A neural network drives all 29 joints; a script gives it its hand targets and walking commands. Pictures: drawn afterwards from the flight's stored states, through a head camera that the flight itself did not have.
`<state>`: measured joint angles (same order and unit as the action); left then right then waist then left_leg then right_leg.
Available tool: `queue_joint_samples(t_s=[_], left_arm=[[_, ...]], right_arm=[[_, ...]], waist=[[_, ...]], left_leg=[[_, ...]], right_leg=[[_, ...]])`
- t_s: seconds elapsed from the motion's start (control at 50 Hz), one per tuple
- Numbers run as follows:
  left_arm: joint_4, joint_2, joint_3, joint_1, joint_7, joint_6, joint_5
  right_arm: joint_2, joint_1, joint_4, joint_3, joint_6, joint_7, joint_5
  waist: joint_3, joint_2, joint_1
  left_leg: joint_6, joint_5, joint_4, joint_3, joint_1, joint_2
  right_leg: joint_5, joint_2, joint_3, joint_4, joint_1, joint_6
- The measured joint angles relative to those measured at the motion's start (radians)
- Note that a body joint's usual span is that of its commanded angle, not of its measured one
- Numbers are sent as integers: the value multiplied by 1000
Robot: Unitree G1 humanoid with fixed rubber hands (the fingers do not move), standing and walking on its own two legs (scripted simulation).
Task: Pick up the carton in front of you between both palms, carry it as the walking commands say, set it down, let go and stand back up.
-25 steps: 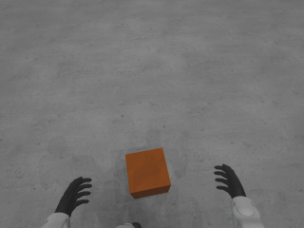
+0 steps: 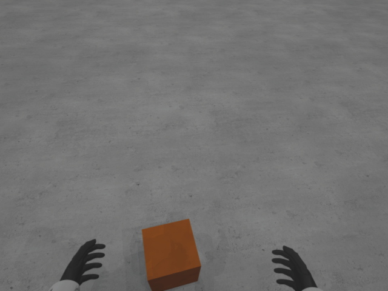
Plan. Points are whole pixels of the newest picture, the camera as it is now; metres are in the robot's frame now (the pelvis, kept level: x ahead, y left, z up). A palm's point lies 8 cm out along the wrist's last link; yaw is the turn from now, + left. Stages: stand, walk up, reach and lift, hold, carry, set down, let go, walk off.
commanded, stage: let go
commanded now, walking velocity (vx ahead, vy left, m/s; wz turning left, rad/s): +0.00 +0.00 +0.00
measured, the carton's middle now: (170, 256) +0.39 +0.07 -0.65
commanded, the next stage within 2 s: stand in 0.12 s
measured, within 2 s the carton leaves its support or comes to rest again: neither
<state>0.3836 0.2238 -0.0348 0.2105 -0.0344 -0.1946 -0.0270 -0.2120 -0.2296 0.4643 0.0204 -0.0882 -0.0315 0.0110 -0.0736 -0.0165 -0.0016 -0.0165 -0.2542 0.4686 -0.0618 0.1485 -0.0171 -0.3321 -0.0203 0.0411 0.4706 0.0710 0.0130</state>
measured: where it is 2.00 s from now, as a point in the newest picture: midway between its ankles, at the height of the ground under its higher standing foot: outside the picture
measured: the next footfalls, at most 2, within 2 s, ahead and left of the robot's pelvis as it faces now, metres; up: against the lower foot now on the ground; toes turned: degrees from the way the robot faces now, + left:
none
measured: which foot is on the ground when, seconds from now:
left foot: down 0.00-1.00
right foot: down 0.00-1.00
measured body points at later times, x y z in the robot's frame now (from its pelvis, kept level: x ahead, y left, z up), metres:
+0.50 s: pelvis +0.01 +0.03 +0.00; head +0.01 +0.05 +0.45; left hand +0.15 +0.31 -0.11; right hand +0.13 -0.28 -0.08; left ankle +0.00 +0.13 -0.74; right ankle -0.04 -0.11 -0.74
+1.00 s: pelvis +0.00 +0.03 +0.00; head +0.00 +0.05 +0.45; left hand +0.13 +0.32 -0.11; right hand +0.11 -0.28 -0.09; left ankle +0.00 +0.13 -0.74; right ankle -0.04 -0.11 -0.74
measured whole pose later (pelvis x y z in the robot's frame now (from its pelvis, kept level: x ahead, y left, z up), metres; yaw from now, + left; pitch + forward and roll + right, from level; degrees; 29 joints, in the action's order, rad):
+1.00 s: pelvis +0.00 +0.03 +0.00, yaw -2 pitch -2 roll +0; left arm 0.86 0.37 -0.02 0.18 0.03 0.00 -0.03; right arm -0.34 -0.15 0.90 0.03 0.00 0.02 -0.03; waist -0.02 -0.04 0.00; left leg 0.02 -0.24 0.45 -0.02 0.17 -0.03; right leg -0.29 0.00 0.07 0.40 0.08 -0.03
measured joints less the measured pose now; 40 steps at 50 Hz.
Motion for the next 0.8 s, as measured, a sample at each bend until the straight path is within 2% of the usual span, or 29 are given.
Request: queue_joint_samples(t_s=[0.12,0.22,0.36,0.52,0.8], left_arm=[[-14,4,8,9,14,-30,4],[116,52,1,-4,47,83,-12],[247,110,-20,15,47,159,-15],[332,125,-4,1,57,182,-10],[415,133,12,-28,62,193,-6]], right_arm=[[8,10,2,3,-11,2,-7],[-29,29,135,10,36,33,-59],[-99,33,242,45,70,41,-56],[-114,52,300,35,81,48,-52],[-113,73,380,12,89,52,-45]], waist=[[0,4,4],[48,-17,9],[59,-35,-2],[59,-36,-7],[59,-25,-5]], left_leg=[[13,-2,11,8,-2,-9],[21,-14,51,17,71,-10],[30,-28,67,27,96,-9],[37,-29,48,36,76,-11],[40,-16,13,41,42,-12]], right_leg=[[5,10,6,-2,-7,-13],[-2,11,13,31,65,-23],[-3,11,22,29,85,-31],[4,16,28,-4,60,-37],[19,22,30,-40,27,-41]])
